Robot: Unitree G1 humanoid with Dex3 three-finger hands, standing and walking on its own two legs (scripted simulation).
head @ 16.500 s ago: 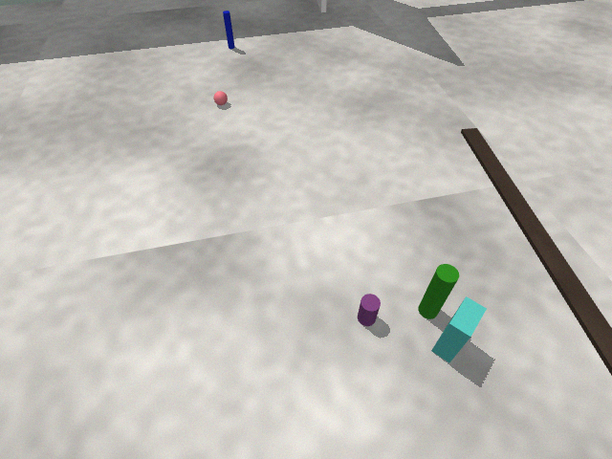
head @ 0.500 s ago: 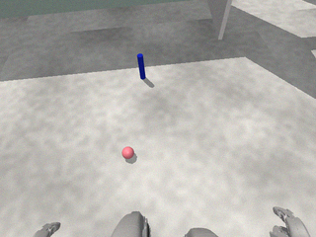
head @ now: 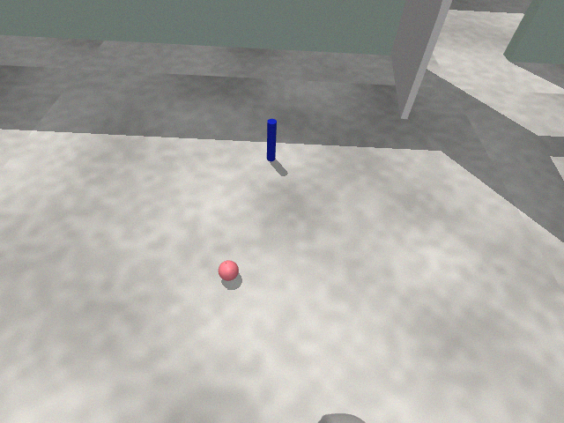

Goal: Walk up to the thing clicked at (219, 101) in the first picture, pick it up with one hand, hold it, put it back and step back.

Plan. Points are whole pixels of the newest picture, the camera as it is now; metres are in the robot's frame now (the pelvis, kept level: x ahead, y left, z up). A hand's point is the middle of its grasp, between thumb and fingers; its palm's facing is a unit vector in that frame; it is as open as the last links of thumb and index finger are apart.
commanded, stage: walk up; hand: left
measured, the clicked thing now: (228, 270) +0.76 +0.20 -0.73
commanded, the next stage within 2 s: stand in 1.18 s
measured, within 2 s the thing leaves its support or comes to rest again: neither
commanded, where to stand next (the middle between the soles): +0.39 +0.01 m, yaw -6 degrees
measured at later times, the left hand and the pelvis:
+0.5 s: hand out of the picture +0.05 +0.29 -0.15, palm faces +0.00 -0.91 -0.41, open 7.4 cm; pelvis +0.01 +0.01 -0.01, yaw -1 degrees
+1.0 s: hand (119, 403) +0.17 +0.27 -0.14, palm faces -0.06 -0.93 -0.36, open 7.4 cm; pelvis +0.04 +0.01 +0.00, yaw -4 degrees
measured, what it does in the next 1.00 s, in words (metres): steps on the spot: right foot, then left foot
